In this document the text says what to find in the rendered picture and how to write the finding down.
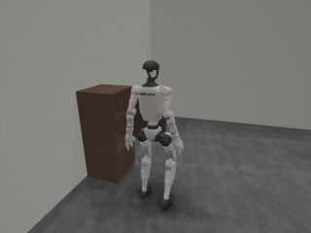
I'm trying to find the cupboard door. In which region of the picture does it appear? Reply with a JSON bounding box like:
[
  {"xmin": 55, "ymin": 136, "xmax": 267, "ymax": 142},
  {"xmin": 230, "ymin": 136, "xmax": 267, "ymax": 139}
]
[{"xmin": 133, "ymin": 98, "xmax": 166, "ymax": 137}]

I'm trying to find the right robot upper arm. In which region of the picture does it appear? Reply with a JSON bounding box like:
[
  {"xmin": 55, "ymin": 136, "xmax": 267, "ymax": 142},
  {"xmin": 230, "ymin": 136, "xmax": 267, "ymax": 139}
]
[{"xmin": 160, "ymin": 85, "xmax": 173, "ymax": 119}]

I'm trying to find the right robot shin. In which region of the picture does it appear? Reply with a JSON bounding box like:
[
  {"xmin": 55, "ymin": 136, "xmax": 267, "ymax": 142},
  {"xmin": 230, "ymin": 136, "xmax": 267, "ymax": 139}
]
[{"xmin": 163, "ymin": 161, "xmax": 177, "ymax": 200}]

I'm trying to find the left robot thigh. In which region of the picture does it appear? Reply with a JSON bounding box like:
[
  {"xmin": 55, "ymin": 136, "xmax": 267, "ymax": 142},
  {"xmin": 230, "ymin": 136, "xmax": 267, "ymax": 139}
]
[{"xmin": 136, "ymin": 128, "xmax": 152, "ymax": 167}]

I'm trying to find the robot right forearm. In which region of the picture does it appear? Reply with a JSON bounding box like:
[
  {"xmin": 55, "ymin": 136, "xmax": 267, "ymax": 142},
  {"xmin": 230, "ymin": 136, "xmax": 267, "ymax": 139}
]
[{"xmin": 166, "ymin": 111, "xmax": 180, "ymax": 141}]

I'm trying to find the left robot upper arm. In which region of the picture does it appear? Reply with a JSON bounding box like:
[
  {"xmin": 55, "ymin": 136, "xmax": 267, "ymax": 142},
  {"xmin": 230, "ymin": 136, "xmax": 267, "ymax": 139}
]
[{"xmin": 127, "ymin": 85, "xmax": 141, "ymax": 116}]

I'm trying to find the robot right hand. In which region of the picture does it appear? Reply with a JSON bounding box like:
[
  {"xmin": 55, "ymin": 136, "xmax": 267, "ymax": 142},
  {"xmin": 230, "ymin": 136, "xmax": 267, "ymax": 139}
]
[{"xmin": 172, "ymin": 139, "xmax": 184, "ymax": 158}]

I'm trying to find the robot left hand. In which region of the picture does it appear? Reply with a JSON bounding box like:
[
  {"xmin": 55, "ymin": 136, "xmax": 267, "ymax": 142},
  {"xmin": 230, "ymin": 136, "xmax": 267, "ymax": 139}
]
[{"xmin": 124, "ymin": 133, "xmax": 135, "ymax": 150}]

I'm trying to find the robot left forearm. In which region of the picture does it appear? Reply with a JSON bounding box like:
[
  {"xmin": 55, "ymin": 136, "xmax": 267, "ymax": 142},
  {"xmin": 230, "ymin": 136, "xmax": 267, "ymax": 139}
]
[{"xmin": 125, "ymin": 113, "xmax": 134, "ymax": 134}]

